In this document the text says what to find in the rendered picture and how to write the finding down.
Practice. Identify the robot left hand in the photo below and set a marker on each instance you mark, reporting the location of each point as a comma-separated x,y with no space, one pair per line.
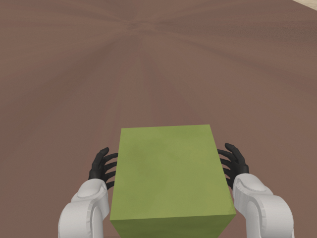
99,168

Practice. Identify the robot right hand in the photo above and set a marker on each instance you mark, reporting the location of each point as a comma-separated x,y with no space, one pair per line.
236,164

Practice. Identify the robot left forearm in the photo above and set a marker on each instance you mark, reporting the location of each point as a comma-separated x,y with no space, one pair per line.
83,216

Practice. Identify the carton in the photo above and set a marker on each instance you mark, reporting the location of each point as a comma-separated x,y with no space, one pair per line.
169,183

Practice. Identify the robot right forearm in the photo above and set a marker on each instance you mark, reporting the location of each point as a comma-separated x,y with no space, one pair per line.
267,215

